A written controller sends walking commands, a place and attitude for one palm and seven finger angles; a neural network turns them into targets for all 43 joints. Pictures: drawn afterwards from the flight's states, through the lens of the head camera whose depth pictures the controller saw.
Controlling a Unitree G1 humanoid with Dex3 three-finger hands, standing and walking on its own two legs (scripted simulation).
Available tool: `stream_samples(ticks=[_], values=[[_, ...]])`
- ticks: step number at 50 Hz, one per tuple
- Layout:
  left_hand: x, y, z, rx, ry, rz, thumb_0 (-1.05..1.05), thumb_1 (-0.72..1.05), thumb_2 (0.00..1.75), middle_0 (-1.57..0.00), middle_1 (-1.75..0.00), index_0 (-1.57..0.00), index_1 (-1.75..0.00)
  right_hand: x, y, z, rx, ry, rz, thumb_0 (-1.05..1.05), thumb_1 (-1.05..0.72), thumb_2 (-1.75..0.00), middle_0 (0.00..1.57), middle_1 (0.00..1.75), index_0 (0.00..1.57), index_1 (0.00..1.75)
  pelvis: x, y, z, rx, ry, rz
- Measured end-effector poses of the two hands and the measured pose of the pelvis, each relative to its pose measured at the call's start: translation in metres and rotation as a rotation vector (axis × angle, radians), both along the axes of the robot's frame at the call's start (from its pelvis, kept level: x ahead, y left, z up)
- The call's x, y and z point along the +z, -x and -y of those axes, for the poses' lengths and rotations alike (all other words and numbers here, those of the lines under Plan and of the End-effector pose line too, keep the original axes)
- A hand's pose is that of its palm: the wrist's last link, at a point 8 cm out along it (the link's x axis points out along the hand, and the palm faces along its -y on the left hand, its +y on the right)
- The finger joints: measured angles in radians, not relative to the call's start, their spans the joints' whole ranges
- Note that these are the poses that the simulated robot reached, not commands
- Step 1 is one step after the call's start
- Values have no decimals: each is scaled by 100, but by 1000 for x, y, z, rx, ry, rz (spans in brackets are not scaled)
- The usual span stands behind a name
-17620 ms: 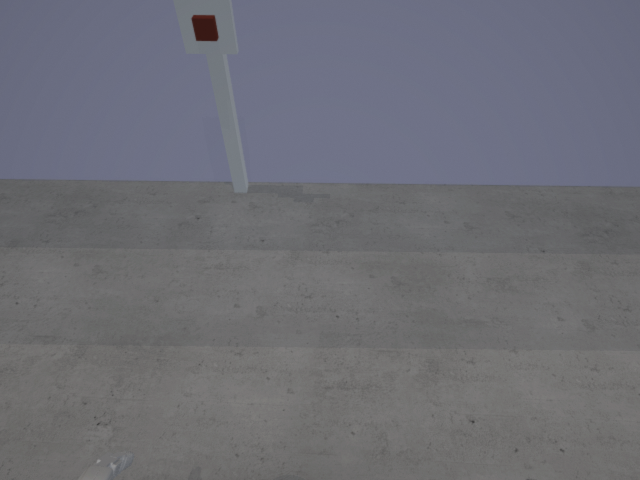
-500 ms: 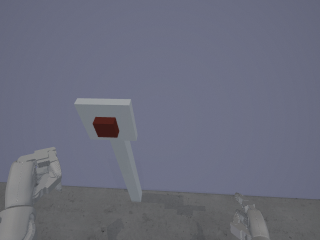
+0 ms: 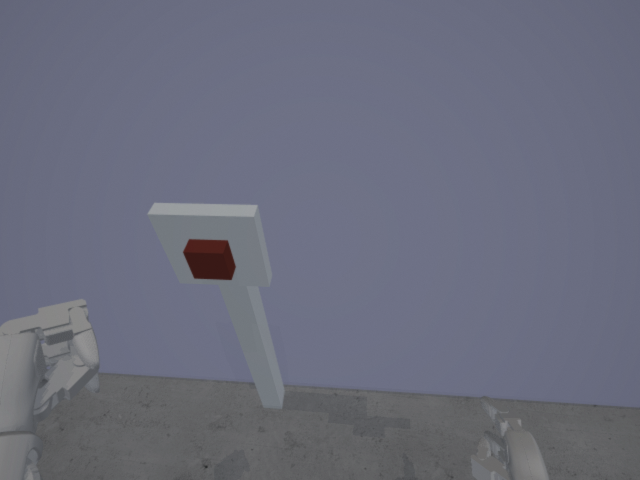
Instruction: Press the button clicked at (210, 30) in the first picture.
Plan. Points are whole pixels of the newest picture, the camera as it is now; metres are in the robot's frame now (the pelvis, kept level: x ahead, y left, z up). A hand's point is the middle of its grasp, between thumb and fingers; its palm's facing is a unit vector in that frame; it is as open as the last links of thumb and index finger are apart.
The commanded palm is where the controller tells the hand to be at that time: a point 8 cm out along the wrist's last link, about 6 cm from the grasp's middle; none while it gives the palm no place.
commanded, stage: step back with the hand held close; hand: left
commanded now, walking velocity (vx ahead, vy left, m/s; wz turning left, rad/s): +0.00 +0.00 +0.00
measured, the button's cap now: (211, 258) +0.46 +0.26 -0.01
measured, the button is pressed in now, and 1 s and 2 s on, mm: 0 0 0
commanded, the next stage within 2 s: stop stepping back and stand still in 1.24 s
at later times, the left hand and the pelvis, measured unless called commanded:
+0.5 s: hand (63, 380) +0.16 +0.25 +0.15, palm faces +0.26 -0.82 -0.51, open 3.1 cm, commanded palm +0.09 +0.30 +0.18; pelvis -0.04 +0.02 +0.00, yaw +0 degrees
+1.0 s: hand out of the picture +0.05 +0.31 +0.16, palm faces +0.47 -0.79 -0.39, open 3.1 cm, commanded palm -0.01 +0.34 +0.18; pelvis -0.12 +0.05 -0.02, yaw +5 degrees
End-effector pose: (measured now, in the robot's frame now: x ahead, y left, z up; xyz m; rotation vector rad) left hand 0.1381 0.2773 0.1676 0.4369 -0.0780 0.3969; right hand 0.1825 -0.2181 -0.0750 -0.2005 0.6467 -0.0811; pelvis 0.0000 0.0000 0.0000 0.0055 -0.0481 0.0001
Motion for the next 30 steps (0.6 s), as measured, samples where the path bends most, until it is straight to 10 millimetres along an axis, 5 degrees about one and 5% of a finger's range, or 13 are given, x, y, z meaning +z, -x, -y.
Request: stream_samples(ticks=[10, 16, 30], values=[[18, -1, 0, -28, -75, 60, 2, 89, 90, -131, -150, -131, -150, 1, 2, 5, -4, 7, -5, 1, -90, -90, 20, 30, 20, 30, 0, 5, 2, 10, 14, -4], [4, -4, -7, -60, -81, -19, 1, 89, 90, -130, -150, -130, -150, -3, 18, 8, -47, 16, -90, 1, -90, -90, 20, 30, 20, 30, 0, 14, -5, 3, 19, -36], [15, 33, -33, -133, -151, 17, 2, 88, 90, -130, -150, -130, -150, 0, 68, -13, -91, 41, -119, 1, -90, -90, 20, 30, 20, 30, -4, 55, -31, -6, 36, -50]])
